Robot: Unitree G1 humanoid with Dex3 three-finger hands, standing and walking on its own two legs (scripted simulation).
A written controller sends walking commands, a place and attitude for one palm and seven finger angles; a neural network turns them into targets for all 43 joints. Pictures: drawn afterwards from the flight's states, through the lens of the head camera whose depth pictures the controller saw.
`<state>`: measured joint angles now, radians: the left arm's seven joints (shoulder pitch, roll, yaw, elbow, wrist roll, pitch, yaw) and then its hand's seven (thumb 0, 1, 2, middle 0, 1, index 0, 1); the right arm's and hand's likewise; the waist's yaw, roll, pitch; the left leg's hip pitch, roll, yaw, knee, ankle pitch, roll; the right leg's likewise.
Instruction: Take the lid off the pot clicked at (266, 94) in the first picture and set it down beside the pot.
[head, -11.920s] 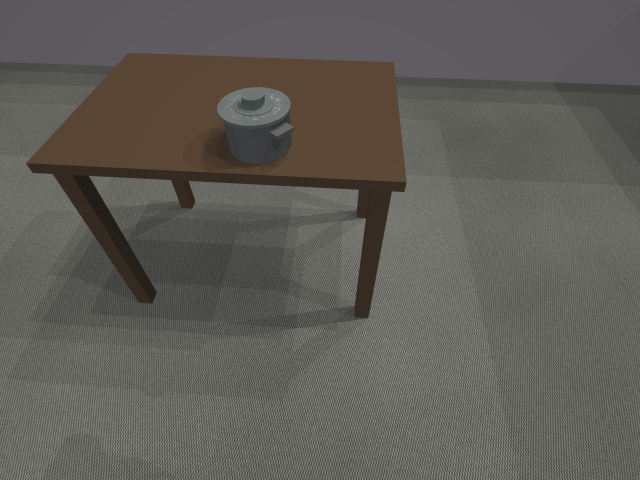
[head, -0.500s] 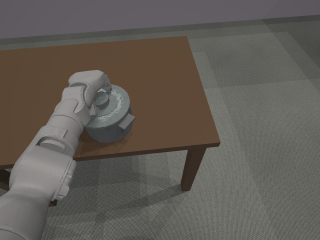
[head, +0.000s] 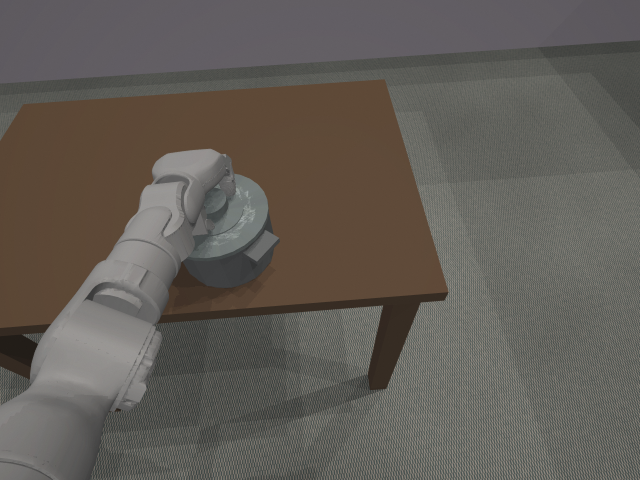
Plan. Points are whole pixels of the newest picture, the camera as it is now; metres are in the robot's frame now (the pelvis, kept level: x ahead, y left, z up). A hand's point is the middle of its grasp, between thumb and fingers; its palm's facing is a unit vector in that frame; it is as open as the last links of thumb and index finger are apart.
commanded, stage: close the fingers and squeeze the knob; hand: left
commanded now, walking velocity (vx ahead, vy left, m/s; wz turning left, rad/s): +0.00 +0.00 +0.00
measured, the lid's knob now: (209, 203) +0.50 +0.15 +0.03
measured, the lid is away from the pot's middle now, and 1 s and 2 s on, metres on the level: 0.01 0.01 0.02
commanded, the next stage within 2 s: lift the lid straight up in 0.94 s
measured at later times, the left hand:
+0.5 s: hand (201, 207) +0.47 +0.15 +0.06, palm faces -0.36 -0.05 -0.93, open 8.2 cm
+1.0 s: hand (200, 206) +0.47 +0.15 +0.06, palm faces -0.36 -0.06 -0.93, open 8.2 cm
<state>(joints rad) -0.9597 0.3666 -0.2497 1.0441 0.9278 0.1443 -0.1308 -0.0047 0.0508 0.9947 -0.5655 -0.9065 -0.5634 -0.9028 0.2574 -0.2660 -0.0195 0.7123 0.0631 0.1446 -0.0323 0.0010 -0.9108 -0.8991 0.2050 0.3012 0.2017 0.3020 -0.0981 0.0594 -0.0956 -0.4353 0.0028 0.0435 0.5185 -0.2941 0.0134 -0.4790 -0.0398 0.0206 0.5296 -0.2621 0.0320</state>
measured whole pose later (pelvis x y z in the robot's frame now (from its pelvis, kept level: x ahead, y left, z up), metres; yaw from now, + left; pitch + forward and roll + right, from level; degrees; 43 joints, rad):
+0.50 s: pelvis +0.00 +0.00 +0.00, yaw +0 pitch +12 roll +0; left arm -0.94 0.38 -0.23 1.03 0.93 0.13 -0.14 -0.02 0.19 0.84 -0.57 -0.96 -0.57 -0.95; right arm 0.28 -0.26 -0.01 0.72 0.07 0.16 -0.03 0.00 -0.91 -0.90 0.21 0.30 0.20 0.30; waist -0.10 0.06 -0.09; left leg -0.42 0.01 0.05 0.51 -0.29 0.01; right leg -0.47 -0.04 0.03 0.52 -0.26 0.03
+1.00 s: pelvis +0.00 +0.00 +0.00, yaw -1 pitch +12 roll +0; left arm -0.96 0.39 -0.20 1.05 0.94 0.13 -0.14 -0.03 0.17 0.86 -0.59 -0.96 -0.58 -0.95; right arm 0.29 -0.26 -0.02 0.71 0.06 0.14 -0.04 0.00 -0.91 -0.90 0.21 0.30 0.20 0.30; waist -0.12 0.06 -0.09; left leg -0.45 0.00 0.06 0.52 -0.29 0.02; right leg -0.49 -0.04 0.04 0.53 -0.25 0.04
